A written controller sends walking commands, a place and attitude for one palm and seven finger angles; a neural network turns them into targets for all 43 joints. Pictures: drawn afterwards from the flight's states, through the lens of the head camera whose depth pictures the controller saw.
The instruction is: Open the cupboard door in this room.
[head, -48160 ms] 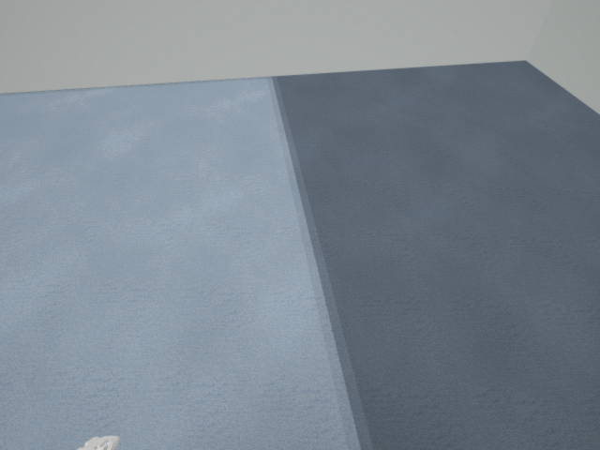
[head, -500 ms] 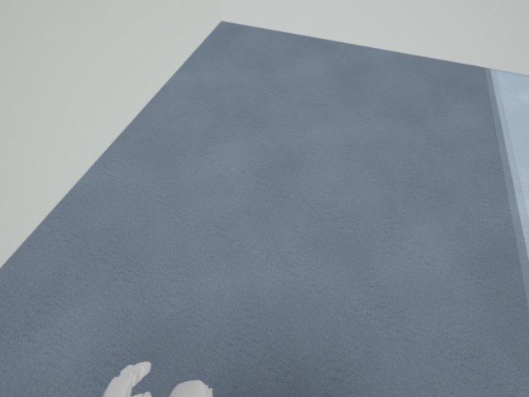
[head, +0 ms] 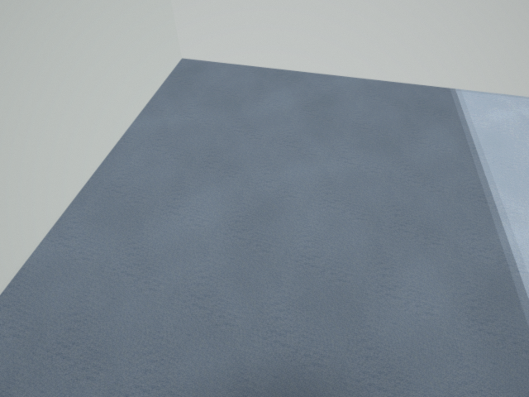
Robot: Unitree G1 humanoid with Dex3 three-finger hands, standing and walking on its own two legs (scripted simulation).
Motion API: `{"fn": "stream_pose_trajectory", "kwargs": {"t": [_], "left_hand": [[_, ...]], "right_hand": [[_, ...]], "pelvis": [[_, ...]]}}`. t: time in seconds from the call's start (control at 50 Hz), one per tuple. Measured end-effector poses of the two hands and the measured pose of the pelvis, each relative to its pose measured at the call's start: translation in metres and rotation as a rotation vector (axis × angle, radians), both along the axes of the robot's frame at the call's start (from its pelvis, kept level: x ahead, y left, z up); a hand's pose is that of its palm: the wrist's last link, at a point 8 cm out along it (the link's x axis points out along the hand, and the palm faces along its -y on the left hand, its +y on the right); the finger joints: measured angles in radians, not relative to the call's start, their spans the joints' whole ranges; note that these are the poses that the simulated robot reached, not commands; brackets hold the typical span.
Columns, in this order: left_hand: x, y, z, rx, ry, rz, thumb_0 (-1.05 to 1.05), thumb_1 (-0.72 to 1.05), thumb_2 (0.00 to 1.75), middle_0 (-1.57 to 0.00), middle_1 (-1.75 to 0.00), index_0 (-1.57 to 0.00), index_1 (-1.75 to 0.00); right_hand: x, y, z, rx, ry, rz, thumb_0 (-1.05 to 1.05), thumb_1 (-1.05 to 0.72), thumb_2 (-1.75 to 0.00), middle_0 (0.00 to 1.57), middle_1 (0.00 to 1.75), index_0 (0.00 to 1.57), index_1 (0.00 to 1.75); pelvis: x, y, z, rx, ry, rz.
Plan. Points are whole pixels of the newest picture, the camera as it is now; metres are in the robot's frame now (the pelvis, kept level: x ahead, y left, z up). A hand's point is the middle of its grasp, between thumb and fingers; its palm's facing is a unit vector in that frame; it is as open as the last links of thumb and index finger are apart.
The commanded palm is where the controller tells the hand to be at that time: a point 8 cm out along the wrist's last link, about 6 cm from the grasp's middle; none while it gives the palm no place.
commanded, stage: walk to a spot facing it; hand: left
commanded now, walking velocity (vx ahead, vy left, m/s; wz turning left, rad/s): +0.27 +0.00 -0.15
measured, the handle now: out of the picture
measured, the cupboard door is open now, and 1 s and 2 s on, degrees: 48 48 48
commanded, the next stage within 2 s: turn to face it in 0.02 s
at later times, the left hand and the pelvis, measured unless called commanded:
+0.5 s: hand (180, 337) +0.25 +0.18 -0.17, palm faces +0.19 -0.96 -0.21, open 7.4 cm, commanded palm none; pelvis +0.18 -0.03 +0.00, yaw +10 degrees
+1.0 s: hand (170, 366) +0.20 +0.18 -0.17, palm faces +0.50 -0.82 -0.28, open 7.4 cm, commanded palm none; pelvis +0.25 -0.05 -0.01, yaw +29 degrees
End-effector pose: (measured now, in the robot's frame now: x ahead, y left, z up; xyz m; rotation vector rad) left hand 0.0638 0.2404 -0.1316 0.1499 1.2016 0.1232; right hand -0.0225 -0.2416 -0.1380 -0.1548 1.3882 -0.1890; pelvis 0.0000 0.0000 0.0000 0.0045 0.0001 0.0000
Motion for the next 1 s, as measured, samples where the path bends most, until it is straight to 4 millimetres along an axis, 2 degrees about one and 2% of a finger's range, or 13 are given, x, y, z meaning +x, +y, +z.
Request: {"fn": "stream_pose_trajectory", "kwargs": {"t": [0.04,0.1,0.22,0.32,0.42,0.5,0.56,0.62,0.68,0.78,0.84,0.9,1.0], "left_hand": [[0.030,-0.006,-0.009,0.016,-0.044,-0.006,0.00,0.91,0.90,-0.20,-0.30,-0.19,-0.29],[0.053,-0.016,-0.008,0.015,-0.046,0.017,0.00,0.91,0.90,-0.20,-0.30,-0.19,-0.29],[0.072,-0.017,-0.011,0.000,0.054,0.046,0.00,0.93,0.90,-0.20,-0.30,-0.20,-0.30],[0.091,-0.009,-0.029,-0.015,0.124,0.081,0.00,0.92,0.90,-0.20,-0.30,-0.20,-0.30],[0.132,-0.012,-0.018,0.000,0.088,0.132,0.00,0.91,0.90,-0.20,-0.30,-0.19,-0.29],[0.169,-0.019,-0.004,0.028,-0.018,0.173,0.00,0.91,0.90,-0.20,-0.30,-0.19,-0.29],[0.183,-0.023,0.002,0.064,-0.076,0.204,0.00,0.91,0.90,-0.20,-0.30,-0.20,-0.30],[0.181,-0.027,0.010,0.078,-0.084,0.253,0.00,0.90,0.90,-0.20,-0.30,-0.20,-0.30],[0.169,-0.031,0.012,0.076,-0.055,0.299,0.00,0.90,0.90,-0.20,-0.30,-0.20,-0.30],[0.134,-0.034,0.001,0.053,0.037,0.379,0.00,0.90,0.90,-0.20,-0.30,-0.20,-0.30],[0.110,-0.029,-0.015,0.037,0.090,0.431,0.00,0.90,0.90,-0.20,-0.30,-0.20,-0.30],[0.098,-0.023,-0.022,0.050,0.135,0.473,0.00,0.90,0.90,-0.20,-0.30,-0.20,-0.30],[0.108,-0.020,-0.005,0.082,0.083,0.548,0.01,0.90,0.90,-0.20,-0.30,-0.20,-0.29]], "right_hand": [[0.002,-0.011,-0.013,0.005,0.056,-0.020,0.00,-0.93,-0.90,0.21,0.30,0.20,0.30],[0.025,-0.019,-0.013,-0.003,0.104,-0.024,0.00,-0.92,-0.90,0.20,0.30,0.20,0.30],[0.123,-0.012,0.009,-0.020,-0.027,0.000,0.00,-0.92,-0.90,0.20,0.30,0.19,0.30],[0.191,0.007,0.000,-0.015,-0.107,0.055,0.00,-0.91,-0.90,0.20,0.30,0.20,0.30],[0.224,0.007,0.000,-0.004,-0.063,0.113,0.00,-0.94,-0.90,0.21,0.30,0.20,0.30],[0.247,-0.009,-0.007,0.016,-0.016,0.158,0.00,-0.93,-0.90,0.21,0.30,0.20,0.30],[0.274,-0.025,-0.014,0.020,-0.006,0.187,0.00,-0.92,-0.90,0.21,0.30,0.20,0.30],[0.312,-0.036,-0.008,0.006,-0.020,0.237,0.00,-0.92,-0.90,0.21,0.30,0.20,0.30],[0.356,-0.036,0.003,-0.004,-0.070,0.297,0.00,-0.92,-0.90,0.20,0.30,0.20,0.30],[0.430,-0.015,0.016,-0.011,-0.184,0.422,0.00,-0.92,-0.90,0.20,0.30,0.19,0.30],[0.468,0.004,0.015,-0.020,-0.274,0.500,0.00,-0.91,-0.90,0.20,0.30,0.19,0.30],[0.485,0.016,0.017,-0.021,-0.314,0.547,0.00,-0.91,-0.90,0.20,0.30,0.20,0.30],[0.489,0.017,0.015,-0.013,-0.249,0.616,0.00,-0.91,-0.90,0.20,0.30,0.20,0.30]], "pelvis": [[0.020,-0.009,-0.013,0.019,0.001,0.001],[0.045,-0.012,-0.011,-0.011,-0.008,0.010],[0.097,-0.011,0.003,-0.014,0.011,0.019],[0.141,-0.003,-0.009,-0.022,0.011,0.044],[0.166,-0.011,-0.003,-0.018,0.020,0.111],[0.183,-0.026,-0.003,-0.014,0.019,0.170],[0.196,-0.037,-0.008,0.007,0.017,0.218],[0.208,-0.042,-0.002,0.018,0.011,0.272],[0.218,-0.044,0.004,0.035,0.015,0.310],[0.229,-0.041,0.003,0.039,0.021,0.367],[0.235,-0.032,-0.011,0.011,0.017,0.396],[0.238,-0.034,-0.015,0.014,0.010,0.430],[0.248,-0.045,-0.006,-0.005,0.004,0.500]]}}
